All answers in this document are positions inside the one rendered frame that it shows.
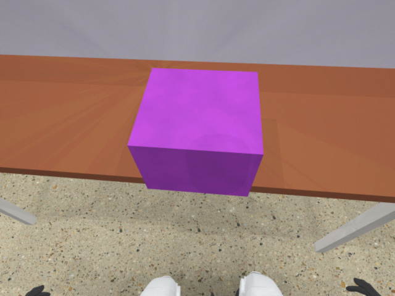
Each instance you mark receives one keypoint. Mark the robot right thigh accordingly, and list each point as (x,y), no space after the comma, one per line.
(258,285)

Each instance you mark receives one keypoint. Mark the robot right hand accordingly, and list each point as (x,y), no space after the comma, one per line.
(363,288)

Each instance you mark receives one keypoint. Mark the table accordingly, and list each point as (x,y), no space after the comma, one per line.
(326,131)

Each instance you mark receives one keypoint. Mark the carton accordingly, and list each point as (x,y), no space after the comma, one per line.
(199,131)

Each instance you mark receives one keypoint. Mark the robot left thigh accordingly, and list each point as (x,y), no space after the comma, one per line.
(162,286)

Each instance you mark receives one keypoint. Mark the robot thigh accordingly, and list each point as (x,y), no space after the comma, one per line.
(162,286)
(258,285)

